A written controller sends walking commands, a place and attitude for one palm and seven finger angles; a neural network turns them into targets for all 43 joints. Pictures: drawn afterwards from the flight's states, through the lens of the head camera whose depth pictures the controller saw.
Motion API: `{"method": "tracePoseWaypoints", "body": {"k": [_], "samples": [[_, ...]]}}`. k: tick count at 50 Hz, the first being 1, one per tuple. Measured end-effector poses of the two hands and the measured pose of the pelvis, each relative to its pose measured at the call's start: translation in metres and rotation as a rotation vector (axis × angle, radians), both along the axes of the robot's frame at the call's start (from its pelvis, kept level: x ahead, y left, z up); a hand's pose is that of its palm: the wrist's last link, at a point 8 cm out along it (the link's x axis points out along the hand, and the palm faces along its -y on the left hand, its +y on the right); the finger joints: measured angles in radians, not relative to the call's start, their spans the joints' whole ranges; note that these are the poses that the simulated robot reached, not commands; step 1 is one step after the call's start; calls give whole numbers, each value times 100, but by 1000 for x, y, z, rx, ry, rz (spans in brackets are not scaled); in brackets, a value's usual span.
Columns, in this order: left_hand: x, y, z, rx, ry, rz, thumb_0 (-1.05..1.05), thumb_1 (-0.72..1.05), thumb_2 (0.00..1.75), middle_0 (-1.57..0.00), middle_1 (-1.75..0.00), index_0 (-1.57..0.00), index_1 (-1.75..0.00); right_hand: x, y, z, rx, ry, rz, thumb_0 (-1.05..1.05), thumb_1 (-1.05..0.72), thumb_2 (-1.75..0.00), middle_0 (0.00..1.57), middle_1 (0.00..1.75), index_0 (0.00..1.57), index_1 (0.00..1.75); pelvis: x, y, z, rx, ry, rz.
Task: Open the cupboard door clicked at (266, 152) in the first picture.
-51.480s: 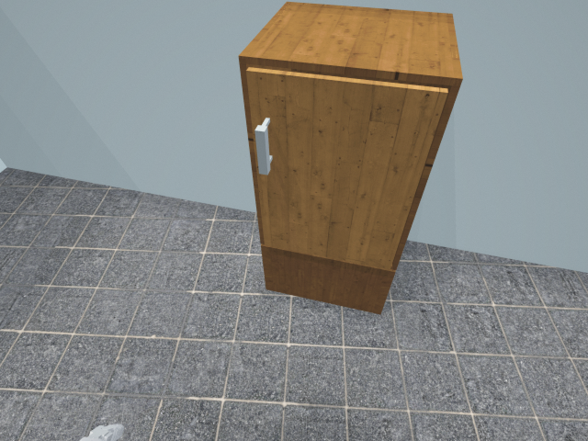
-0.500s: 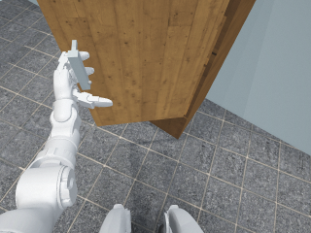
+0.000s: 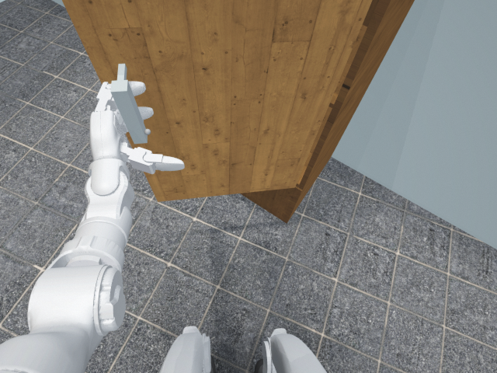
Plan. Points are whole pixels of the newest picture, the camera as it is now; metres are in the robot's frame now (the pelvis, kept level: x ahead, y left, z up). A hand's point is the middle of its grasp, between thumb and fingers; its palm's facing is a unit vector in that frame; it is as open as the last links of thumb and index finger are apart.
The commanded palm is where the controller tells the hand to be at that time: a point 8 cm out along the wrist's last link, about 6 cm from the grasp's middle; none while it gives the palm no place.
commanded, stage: close the thumb around the handle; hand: left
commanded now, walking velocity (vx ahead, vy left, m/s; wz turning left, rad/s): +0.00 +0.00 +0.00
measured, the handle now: (131, 105) +0.54 +0.17 +0.06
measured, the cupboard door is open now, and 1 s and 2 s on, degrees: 43 44 83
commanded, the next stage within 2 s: pull the door open along its arc in 0.76 s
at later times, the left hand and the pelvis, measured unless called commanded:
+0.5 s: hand (146, 131) +0.49 +0.14 +0.06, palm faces +0.10 -0.99 -0.01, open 8.9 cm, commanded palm +0.46 +0.17 +0.06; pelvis +0.00 +0.01 +0.00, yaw +0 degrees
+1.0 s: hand (146, 133) +0.49 +0.14 +0.06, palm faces +0.10 -0.99 -0.02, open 5.9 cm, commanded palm +0.44 +0.18 +0.06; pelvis +0.00 +0.00 +0.00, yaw -1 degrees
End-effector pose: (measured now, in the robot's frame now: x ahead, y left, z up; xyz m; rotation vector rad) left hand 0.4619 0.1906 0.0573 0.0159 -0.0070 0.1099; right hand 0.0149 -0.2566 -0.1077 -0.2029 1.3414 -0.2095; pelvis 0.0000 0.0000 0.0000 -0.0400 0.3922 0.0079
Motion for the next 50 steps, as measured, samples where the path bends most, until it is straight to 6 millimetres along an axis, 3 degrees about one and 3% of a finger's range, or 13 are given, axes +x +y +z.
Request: {"method": "tracePoseWaypoints", "body": {"k": [7, 12, 34, 50], "samples": [[1, 0, -1, -3, -8, -5, -1, -49, 31, -29, -120, -27, -120, 3, 0, 0, -5, -1, 6, 0, -91, -90, 20, 30, 20, 30, 0, 1, -1, -1, 3, 0], [2, 1, -1, -4, -6, -13, -1, -37, 36, -30, -121, -28, -121, 5, 2, 1, -6, -8, 1, 0, -91, -90, 20, 30, 20, 30, 1, 2, 0, -2, 1, -1], [1, 2, -1, -4, -7, -3, 1, 70, 82, -37, -133, -34, -133, 3, 9, -1, 7, 4, -3, 0, -91, -90, 20, 30, 20, 30, 3, 7, 0, -4, 1, -4], [-3, 1, -1, 0, -6, -8, 1, 73, 79, -36, -135, -33, -135, 6, 5, 2, 6, -11, -17, 0, -91, -90, 20, 30, 20, 30, 4, 4, 2, 2, -5, -16]]}}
